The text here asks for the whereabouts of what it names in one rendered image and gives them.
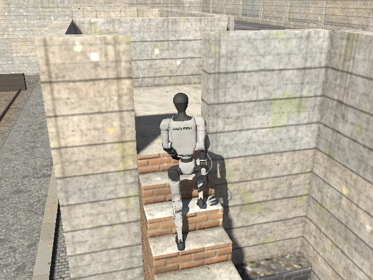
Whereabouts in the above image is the robot right hand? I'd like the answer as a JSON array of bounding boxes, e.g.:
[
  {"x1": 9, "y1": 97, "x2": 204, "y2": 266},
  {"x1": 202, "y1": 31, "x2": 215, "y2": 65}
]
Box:
[{"x1": 194, "y1": 174, "x2": 209, "y2": 193}]

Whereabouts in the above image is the robot right thigh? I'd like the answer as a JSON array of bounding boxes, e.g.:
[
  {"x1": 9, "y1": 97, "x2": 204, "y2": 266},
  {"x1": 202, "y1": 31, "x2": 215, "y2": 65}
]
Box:
[{"x1": 195, "y1": 156, "x2": 201, "y2": 173}]

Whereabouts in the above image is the robot left forearm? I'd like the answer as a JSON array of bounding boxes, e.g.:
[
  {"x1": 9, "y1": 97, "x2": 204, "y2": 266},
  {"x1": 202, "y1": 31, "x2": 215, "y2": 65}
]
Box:
[{"x1": 162, "y1": 143, "x2": 175, "y2": 156}]

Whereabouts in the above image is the robot right forearm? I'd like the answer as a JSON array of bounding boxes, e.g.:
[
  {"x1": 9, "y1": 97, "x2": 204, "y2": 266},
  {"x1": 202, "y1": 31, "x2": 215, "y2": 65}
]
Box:
[{"x1": 198, "y1": 143, "x2": 208, "y2": 175}]

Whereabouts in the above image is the robot right upper arm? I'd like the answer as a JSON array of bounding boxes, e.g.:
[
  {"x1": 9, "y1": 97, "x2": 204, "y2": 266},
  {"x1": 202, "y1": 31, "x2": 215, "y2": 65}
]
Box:
[{"x1": 194, "y1": 117, "x2": 206, "y2": 151}]

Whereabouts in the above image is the robot left upper arm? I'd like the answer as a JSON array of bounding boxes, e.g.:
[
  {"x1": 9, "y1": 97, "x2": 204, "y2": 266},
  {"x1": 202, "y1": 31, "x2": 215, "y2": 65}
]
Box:
[{"x1": 160, "y1": 118, "x2": 172, "y2": 149}]

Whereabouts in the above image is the robot left hand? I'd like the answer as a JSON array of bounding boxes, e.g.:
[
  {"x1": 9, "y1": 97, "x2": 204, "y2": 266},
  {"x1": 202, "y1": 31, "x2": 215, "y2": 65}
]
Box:
[{"x1": 171, "y1": 151, "x2": 181, "y2": 160}]

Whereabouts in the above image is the robot left shin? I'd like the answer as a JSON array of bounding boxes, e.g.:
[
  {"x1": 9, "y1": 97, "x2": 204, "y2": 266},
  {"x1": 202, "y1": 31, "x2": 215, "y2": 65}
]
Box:
[{"x1": 173, "y1": 202, "x2": 183, "y2": 243}]

